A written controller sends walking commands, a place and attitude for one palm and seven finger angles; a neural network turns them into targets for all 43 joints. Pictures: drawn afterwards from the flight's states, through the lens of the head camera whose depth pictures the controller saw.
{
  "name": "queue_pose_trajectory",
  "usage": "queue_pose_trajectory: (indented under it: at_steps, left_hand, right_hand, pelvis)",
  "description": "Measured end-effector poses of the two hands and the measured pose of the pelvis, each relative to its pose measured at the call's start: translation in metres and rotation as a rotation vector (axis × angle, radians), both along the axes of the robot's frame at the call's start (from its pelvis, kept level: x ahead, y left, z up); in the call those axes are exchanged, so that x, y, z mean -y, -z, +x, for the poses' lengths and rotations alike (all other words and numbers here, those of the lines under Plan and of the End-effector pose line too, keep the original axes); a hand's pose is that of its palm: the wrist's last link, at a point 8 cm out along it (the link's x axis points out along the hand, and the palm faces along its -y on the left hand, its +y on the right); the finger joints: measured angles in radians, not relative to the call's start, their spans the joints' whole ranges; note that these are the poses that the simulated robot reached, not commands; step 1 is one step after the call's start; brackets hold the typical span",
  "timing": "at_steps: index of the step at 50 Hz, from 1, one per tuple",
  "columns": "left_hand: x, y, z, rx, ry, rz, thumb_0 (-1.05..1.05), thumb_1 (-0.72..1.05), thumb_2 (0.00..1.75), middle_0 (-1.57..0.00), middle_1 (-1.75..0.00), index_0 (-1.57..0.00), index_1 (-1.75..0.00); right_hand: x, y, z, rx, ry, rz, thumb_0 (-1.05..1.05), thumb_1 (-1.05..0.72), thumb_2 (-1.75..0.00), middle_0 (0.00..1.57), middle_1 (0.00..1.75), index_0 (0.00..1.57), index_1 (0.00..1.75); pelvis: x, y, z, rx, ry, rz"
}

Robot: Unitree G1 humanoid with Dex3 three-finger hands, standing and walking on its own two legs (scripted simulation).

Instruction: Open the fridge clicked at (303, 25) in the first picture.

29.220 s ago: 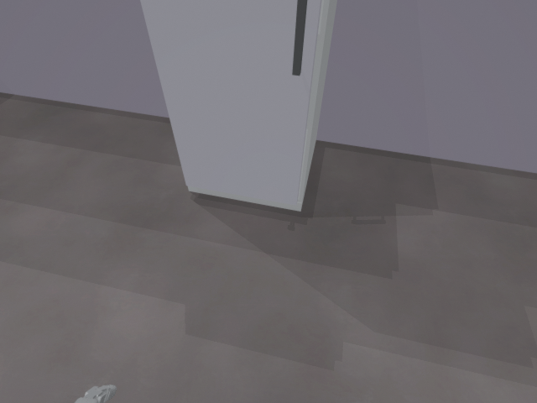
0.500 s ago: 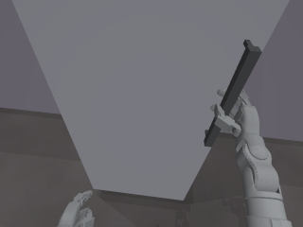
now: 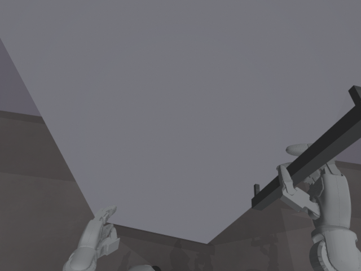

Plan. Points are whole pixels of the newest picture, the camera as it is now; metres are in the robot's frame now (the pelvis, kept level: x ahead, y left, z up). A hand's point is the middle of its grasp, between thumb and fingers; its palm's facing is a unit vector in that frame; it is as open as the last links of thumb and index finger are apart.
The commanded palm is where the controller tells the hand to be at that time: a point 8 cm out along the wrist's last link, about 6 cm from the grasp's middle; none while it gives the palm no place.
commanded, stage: walk backward, drawing the door open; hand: right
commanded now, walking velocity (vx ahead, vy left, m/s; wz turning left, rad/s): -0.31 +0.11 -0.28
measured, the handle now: (293, 163) +0.30 -0.17 +0.15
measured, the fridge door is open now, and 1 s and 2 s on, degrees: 5 37 73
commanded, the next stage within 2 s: stop walking and hold the door back in 1.86 s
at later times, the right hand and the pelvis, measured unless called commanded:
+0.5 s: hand (271, 249) +0.16 -0.10 +0.13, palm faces +0.54 +0.81 -0.23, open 6.6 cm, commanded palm +0.10 -0.12 +0.14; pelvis -0.05 +0.18 -0.02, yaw -19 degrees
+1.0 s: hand out of the picture +0.02 +0.00 +0.14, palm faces +0.81 +0.52 -0.27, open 6.5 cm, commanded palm -0.04 +0.00 +0.14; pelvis -0.05 +0.35 -0.01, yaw -38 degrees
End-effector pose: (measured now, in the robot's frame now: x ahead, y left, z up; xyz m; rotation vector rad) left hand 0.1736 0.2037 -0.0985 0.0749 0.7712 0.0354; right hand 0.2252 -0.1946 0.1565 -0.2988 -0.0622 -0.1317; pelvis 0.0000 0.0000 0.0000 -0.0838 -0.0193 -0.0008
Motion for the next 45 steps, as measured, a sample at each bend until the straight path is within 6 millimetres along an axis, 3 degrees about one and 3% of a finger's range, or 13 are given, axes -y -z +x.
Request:
queue_pose_trajectory:
  at_steps: [5, 10, 12, 21, 26, 31, 36, 41, 45]
  left_hand:
    - [-0.011, 0.028, 0.015, 0.011, 0.033, -0.002, 0.01, 0.91, 0.9, -0.2, -0.3, -0.2, -0.3]
    - [-0.034, 0.013, 0.002, -0.024, 0.04, 0.027, 0.01, 0.91, 0.9, -0.21, -0.3, -0.2, -0.3]
    - [-0.049, 0.007, -0.003, 0.034, 0.04, 0.072, 0.01, 0.91, 0.9, -0.21, -0.3, -0.2, -0.3]
    - [-0.108, -0.001, -0.026, -0.03, 0.18, 0.17, 0.01, 0.9, 0.9, -0.2, -0.3, -0.2, -0.3]
    - [-0.144, 0.021, -0.023, -0.056, 0.285, 0.162, 0.01, 0.9, 0.9, -0.21, -0.3, -0.2, -0.3]
    - [-0.173, 0.031, -0.018, -0.113, 0.307, 0.196, 0.01, 0.9, 0.9, -0.21, -0.3, -0.2, -0.3]
    - [-0.18, 0.023, 0.001, -0.024, 0.351, 0.22, 0.01, 0.91, 0.9, -0.2, -0.3, -0.2, -0.3]
    - [-0.178, -0.005, 0.008, 0.027, 0.477, 0.171, 0.01, 0.91, 0.9, -0.2, -0.3, -0.2, -0.3]
    - [-0.186, -0.019, 0.017, 0.084, 0.55, 0.147, 0.01, 0.9, 0.9, -0.21, -0.3, -0.2, -0.3]
  right_hand:
    - [-0.006, 0.004, -0.014, 0.056, 0.085, -0.032, -0.08, -0.6, -0.79, 0.43, 1.39, 0.25, 1.4]
    - [-0.017, 0.009, -0.033, 0.101, 0.141, 0.021, -0.06, -0.64, -0.81, 0.43, 1.39, 0.23, 1.38]
    - [-0.021, 0.013, -0.041, 0.149, 0.147, 0.045, -0.05, -0.66, -0.82, 0.43, 1.39, 0.22, 1.37]
    - [-0.045, 0.013, -0.092, 0.166, 0.268, 0.032, -0.04, -0.66, -0.83, 0.45, 1.4, 0.23, 1.37]
    - [-0.066, 0.016, -0.122, 0.217, 0.414, -0.029, -0.06, -0.64, -0.83, 0.45, 1.4, 0.22, 1.34]
    - [-0.084, 0.012, -0.154, 0.175, 0.495, -0.08, -0.07, -0.62, -0.8, 0.45, 1.4, 0.24, 1.36]
    - [-0.099, 0.013, -0.179, 0.192, 0.522, -0.074, -0.07, -0.61, -0.8, 0.45, 1.4, 0.28, 1.37]
    - [-0.123, 0.01, -0.204, 0.157, 0.609, -0.043, -0.05, -0.62, -0.8, 0.45, 1.4, 0.28, 1.37]
    - [-0.146, 0.01, -0.228, 0.146, 0.679, -0.036, -0.04, -0.64, -0.8, 0.45, 1.4, 0.27, 1.37]
  pelvis:
    - [-0.019, 0.017, -0.001, 0.004, 0.072, 0.032]
    - [-0.046, 0.009, -0.018, 0.023, 0.067, 0.028]
    - [-0.055, 0.019, -0.025, 0.025, 0.084, 0.077]
    - [-0.127, 0.01, -0.046, -0.023, 0.259, 0.159]
    - [-0.185, 0.023, -0.057, -0.044, 0.344, 0.159]
    - [-0.212, 0.02, -0.06, -0.025, 0.422, 0.117]
    - [-0.232, 0.024, -0.063, -0.008, 0.485, 0.097]
    - [-0.274, 0.005, -0.069, 0.057, 0.572, 0.114]
    - [-0.306, 0.001, -0.068, 0.081, 0.613, 0.133]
